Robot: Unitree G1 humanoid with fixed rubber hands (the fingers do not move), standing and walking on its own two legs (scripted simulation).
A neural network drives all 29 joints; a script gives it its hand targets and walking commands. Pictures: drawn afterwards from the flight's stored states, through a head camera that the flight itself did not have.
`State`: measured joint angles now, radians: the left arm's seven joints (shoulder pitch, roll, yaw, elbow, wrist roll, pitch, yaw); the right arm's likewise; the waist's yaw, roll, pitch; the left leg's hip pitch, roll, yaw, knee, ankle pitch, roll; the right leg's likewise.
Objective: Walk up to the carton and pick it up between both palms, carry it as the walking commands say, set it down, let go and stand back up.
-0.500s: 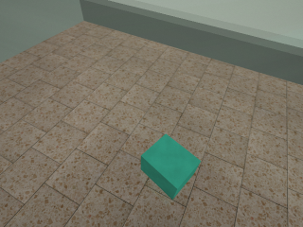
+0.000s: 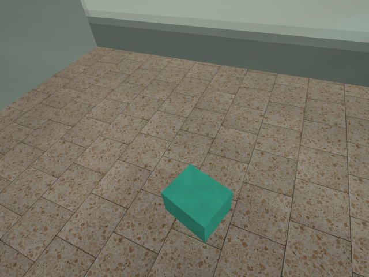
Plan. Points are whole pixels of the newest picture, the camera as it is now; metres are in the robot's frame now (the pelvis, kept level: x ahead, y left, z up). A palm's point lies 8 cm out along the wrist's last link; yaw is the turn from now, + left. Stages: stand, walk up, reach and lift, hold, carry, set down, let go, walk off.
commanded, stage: walk up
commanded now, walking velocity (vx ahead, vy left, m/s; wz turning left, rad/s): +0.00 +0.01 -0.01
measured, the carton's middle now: (197, 201) +0.66 +0.01 -0.68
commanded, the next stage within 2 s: none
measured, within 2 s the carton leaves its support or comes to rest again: neither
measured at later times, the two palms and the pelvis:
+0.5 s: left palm out of the picture -0.07 +0.34 -0.14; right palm out of the picture -0.07 -0.13 -0.14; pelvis -0.03 +0.10 +0.00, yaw +1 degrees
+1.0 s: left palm out of the picture +0.15 +0.26 -0.15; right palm out of the picture -0.04 -0.15 -0.15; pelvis +0.06 +0.05 -0.01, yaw +1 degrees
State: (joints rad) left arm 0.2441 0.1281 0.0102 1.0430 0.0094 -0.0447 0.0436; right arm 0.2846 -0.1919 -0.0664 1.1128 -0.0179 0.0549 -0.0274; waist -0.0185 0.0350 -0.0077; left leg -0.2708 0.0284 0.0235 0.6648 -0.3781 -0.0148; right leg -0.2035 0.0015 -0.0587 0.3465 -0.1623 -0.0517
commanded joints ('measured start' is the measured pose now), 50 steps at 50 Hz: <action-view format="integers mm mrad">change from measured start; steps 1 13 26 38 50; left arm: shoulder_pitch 57 102 111 -142 -38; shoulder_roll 130 206 94 105 121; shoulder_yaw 29 78 60 49 17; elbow -6 45 52 -60 9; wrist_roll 7 25 26 4 0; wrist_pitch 2 49 47 37 30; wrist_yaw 2 14 -65 -60 6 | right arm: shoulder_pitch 47 41 151 356 306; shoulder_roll -18 -6 -109 -56 55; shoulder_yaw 12 1 21 10 33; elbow -9 -59 -22 53 59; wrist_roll -2 -17 -9 -26 12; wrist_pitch -11 -35 -114 -139 -45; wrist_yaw -13 53 -4 -16 -13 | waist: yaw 7 30 37 -48 -13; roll -181 -182 -2 164 -180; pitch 30 82 146 160 -44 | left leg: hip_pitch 7 -27 155 288 13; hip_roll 1 -19 257 269 40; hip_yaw -12 45 -140 -45 0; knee -160 55 -552 -390 93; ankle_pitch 5 -94 51 695 -137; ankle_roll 9 -12 71 109 -8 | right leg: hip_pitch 48 -154 -412 -365 46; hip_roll -226 -278 -82 -69 -245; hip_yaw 245 239 37 -24 95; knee -109 -239 607 333 -33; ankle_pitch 87 -382 -56 -40 452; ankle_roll -74 -51 87 89 -83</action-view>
